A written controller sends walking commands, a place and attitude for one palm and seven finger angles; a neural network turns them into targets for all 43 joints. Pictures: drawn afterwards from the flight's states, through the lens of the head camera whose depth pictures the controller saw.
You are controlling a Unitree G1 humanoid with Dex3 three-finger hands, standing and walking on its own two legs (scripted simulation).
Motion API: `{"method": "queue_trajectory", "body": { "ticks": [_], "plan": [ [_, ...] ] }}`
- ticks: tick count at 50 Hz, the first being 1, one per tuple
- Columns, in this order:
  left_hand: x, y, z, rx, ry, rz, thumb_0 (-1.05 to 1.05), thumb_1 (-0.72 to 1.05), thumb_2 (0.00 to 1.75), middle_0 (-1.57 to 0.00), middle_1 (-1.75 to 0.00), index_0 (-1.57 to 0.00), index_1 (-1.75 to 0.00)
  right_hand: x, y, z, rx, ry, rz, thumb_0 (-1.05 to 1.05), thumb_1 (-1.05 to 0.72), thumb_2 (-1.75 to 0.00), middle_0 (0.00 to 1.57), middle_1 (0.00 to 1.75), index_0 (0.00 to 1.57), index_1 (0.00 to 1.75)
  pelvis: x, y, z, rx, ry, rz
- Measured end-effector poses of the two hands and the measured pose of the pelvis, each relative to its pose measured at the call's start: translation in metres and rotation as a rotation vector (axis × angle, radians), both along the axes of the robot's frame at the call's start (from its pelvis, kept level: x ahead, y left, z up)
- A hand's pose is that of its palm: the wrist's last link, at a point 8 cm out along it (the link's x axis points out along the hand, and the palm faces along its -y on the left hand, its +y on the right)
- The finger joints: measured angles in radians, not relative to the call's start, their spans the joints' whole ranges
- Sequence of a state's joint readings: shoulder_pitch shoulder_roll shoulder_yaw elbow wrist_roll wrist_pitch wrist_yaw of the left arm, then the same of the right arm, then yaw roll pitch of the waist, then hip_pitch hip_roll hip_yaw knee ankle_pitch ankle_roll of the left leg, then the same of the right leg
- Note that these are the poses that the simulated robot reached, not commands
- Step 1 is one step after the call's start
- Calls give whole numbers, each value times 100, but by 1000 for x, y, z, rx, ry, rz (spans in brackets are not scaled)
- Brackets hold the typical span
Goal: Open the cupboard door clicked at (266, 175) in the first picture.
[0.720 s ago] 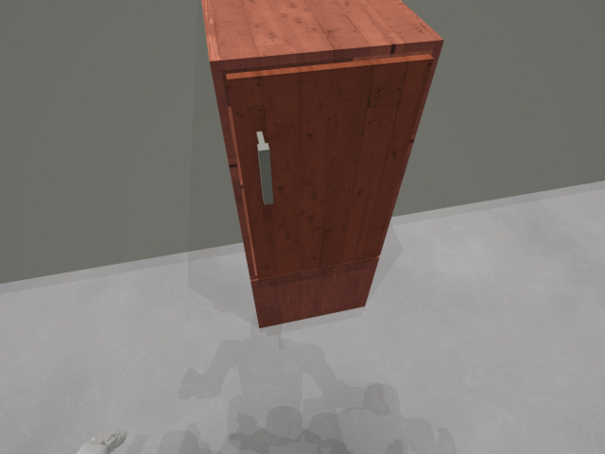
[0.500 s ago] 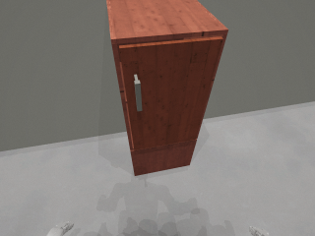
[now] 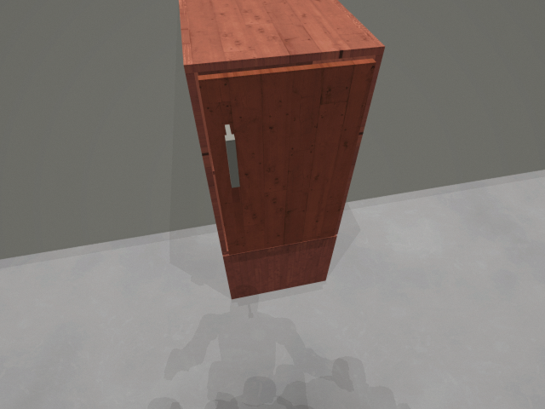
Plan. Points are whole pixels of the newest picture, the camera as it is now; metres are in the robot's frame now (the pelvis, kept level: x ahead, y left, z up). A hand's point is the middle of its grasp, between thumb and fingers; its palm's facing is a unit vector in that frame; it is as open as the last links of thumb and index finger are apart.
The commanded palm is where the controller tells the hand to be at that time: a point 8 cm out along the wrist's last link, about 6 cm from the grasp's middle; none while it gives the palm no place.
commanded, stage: stand and wait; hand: left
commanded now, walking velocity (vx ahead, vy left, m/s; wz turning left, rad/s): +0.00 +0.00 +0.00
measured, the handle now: (231, 156) +0.61 +0.13 +0.00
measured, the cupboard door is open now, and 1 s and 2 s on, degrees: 0 0 0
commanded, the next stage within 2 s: look at it before walking up in 0.26 s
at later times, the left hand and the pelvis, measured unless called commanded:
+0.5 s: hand out of the picture +0.07 +0.24 -0.15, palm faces -0.02 -0.95 -0.32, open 7.4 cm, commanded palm none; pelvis -0.01 +0.00 +0.00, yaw +0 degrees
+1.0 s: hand out of the picture +0.07 +0.25 -0.15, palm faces -0.02 -0.94 -0.33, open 7.4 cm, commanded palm none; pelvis -0.01 +0.00 +0.00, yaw -1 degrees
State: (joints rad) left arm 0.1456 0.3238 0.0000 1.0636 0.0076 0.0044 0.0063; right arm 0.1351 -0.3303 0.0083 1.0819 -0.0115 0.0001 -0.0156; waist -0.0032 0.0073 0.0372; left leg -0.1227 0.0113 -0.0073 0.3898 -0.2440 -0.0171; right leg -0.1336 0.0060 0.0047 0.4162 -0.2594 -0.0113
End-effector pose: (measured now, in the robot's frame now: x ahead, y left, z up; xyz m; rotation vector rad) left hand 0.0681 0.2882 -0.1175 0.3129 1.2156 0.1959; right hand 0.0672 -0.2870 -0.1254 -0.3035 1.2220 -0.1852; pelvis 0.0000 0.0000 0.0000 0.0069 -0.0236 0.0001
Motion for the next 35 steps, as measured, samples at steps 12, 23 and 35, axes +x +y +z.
{"method": "queue_trajectory", "body": {
  "ticks": [12, 23, 35],
  "plan": [
    [1, -7, 1, -13, -19, -11, 0, 91, 90, -20, -30, -20, -30, -14, -2, 1, 4, 5, -9, 0, -90, -90, 20, 30, 20, 30, -8, -3, 2, -1, -2, -3],
    [-3, -7, 0, -17, -12, -11, 0, 91, 90, -20, -30, -20, -30, -18, 0, 1, 4, 11, -12, 0, -90, -90, 20, 30, 20, 30, -11, -2, 2, -3, 2, -5],
    [-9, -2, -1, -14, 14, -2, 0, 91, 90, -20, -30, -20, -30, -18, 1, 2, 0, 21, -12, 0, -90, -90, 20, 30, 20, 30, -9, 1, 3, -3, 6, -6]
  ]
}}
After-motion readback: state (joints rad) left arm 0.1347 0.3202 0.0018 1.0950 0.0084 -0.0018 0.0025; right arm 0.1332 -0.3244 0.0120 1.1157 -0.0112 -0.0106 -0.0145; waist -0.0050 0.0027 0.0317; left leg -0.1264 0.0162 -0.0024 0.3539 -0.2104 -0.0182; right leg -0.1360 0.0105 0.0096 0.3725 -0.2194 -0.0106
